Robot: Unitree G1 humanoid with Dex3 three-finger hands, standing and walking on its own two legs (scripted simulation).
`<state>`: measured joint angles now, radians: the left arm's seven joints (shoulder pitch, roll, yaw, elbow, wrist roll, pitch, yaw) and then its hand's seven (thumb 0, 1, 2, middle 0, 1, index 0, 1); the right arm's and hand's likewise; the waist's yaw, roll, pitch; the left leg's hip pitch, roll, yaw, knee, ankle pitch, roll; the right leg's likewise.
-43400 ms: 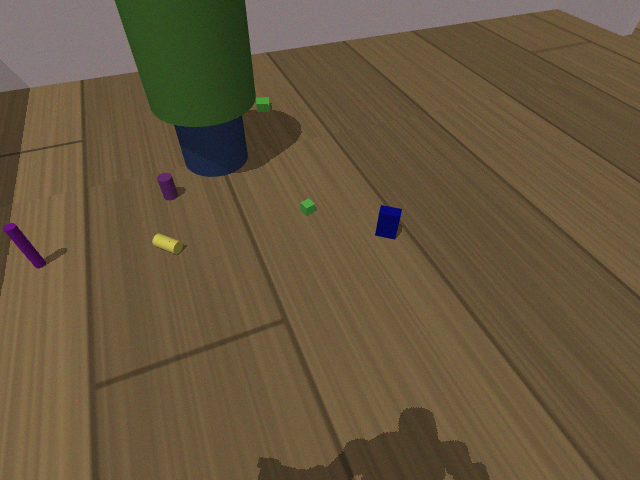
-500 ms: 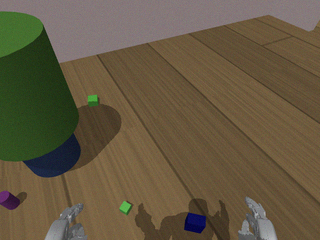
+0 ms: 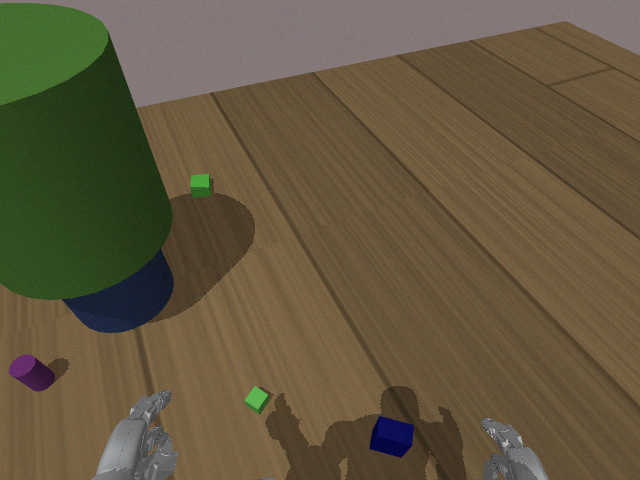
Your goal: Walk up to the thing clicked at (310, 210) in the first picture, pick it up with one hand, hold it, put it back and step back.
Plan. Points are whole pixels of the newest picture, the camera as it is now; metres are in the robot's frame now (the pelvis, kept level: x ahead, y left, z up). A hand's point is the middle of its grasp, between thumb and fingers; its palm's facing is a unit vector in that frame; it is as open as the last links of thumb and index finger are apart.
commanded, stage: stand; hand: left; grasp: from above
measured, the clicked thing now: (257, 400) +0.45 +0.18 -0.70
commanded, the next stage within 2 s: none
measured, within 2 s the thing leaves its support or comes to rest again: neither
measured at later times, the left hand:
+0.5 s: hand out of the picture +0.05 +0.24 -0.11, palm faces +0.05 -0.95 -0.31, open 7.4 cm
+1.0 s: hand out of the picture +0.03 +0.25 -0.11, palm faces +0.03 -0.94 -0.34, open 7.4 cm
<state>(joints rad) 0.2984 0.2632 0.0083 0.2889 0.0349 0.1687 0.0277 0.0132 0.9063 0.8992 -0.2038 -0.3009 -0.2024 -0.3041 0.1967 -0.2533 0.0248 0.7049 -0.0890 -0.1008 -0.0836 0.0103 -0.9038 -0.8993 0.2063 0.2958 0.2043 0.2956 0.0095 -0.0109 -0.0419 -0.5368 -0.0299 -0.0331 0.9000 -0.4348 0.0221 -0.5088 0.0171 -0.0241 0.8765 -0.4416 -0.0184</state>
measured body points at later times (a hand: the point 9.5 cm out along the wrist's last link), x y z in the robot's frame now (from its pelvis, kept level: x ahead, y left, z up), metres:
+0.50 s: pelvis -0.01 +0.01 +0.05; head -0.01 +0.02 +0.50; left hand +0.05 +0.29 -0.09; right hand +0.08 -0.26 -0.09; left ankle +0.02 +0.11 -0.69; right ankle +0.01 -0.11 -0.69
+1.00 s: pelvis -0.01 +0.00 +0.05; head -0.01 +0.00 +0.50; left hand +0.03 +0.30 -0.09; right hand +0.06 -0.29 -0.09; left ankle +0.02 +0.11 -0.69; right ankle +0.01 -0.11 -0.69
